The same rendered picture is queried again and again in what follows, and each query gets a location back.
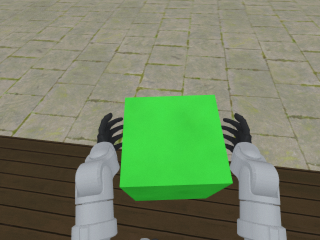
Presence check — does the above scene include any right robot hand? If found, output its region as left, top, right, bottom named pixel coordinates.
left=221, top=113, right=252, bottom=153

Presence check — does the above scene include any carton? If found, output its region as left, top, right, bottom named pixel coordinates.
left=119, top=94, right=233, bottom=201

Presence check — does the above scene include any robot right forearm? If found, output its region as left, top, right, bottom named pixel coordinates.
left=229, top=142, right=287, bottom=240

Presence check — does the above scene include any left robot hand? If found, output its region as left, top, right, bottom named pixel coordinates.
left=97, top=113, right=124, bottom=151

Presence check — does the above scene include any robot left forearm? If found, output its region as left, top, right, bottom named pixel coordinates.
left=71, top=141, right=120, bottom=240

